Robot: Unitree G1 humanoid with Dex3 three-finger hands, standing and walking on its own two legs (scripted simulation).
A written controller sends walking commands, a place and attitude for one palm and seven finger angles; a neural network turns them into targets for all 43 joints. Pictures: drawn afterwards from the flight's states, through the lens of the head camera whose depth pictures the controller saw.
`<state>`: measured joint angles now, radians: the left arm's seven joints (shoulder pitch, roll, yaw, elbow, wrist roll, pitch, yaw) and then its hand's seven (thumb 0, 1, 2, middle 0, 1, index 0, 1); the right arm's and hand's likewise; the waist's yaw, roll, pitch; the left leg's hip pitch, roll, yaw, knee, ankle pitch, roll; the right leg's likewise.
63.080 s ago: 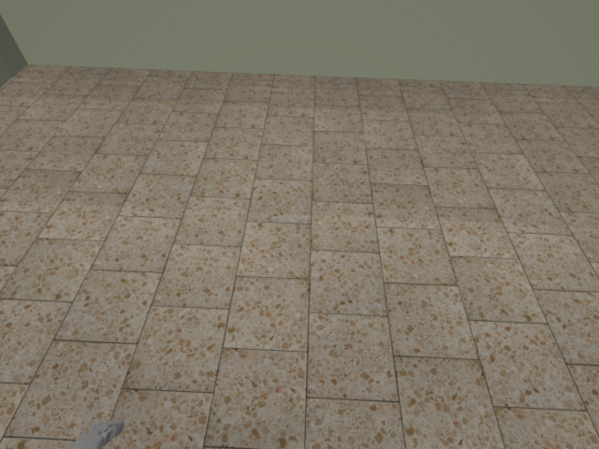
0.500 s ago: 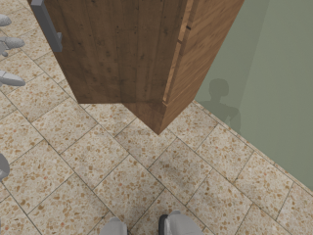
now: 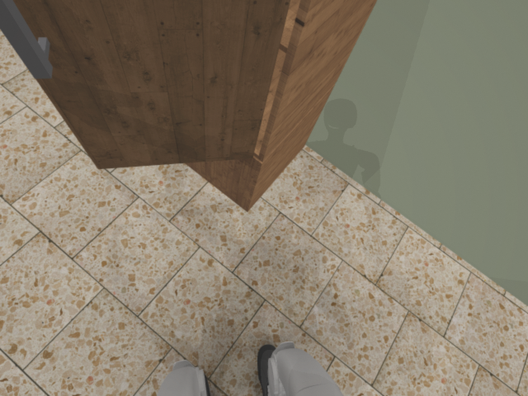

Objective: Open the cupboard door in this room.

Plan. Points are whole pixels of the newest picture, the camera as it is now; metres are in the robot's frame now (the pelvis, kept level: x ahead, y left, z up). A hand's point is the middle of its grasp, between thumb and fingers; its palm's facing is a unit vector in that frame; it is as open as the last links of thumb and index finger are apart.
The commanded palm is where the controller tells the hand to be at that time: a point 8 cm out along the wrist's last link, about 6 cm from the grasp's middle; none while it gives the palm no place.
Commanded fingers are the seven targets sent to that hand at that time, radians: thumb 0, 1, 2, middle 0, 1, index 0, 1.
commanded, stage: move the hooked fingers beside the handle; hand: left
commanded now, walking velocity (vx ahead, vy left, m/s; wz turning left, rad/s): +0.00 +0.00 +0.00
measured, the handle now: (19, 19) +0.59 +0.24 +0.12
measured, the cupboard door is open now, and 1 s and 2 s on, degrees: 47 47 46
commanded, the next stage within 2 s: slide the fingers in behind the handle in 0.96 s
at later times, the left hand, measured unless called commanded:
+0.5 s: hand out of the picture +0.52 +0.30 +0.13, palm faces +0.00 -1.00 +0.01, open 14.0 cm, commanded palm +0.51 +0.34 +0.11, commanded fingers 0.00 -0.50 0.30 -0.30 -1.20 -0.30 -1.20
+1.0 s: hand out of the picture +0.52 +0.29 +0.13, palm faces +0.02 -1.00 -0.01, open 14.0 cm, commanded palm +0.51 +0.33 +0.11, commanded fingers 0.00 -0.50 0.30 -0.30 -1.20 -0.30 -1.20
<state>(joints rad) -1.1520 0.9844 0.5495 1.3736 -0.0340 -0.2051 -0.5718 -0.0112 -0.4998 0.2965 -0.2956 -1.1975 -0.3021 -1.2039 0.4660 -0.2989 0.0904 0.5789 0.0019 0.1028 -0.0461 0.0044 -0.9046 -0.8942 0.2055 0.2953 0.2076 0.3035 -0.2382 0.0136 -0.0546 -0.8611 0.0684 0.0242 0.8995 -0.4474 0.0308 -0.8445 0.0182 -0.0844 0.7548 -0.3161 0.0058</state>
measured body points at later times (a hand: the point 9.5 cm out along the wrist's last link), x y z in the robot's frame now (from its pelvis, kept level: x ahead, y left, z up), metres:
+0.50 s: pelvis +0.01 +0.00 +0.00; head +0.15 +0.04 +0.42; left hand +0.51 +0.35 +0.13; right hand -0.01 -0.27 -0.09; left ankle -0.03 +0.09 -0.69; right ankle +0.01 -0.13 -0.69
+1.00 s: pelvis -0.01 -0.01 +0.00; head +0.15 +0.03 +0.42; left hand +0.51 +0.35 +0.13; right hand -0.06 -0.27 -0.09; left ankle -0.03 +0.09 -0.69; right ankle +0.01 -0.13 -0.69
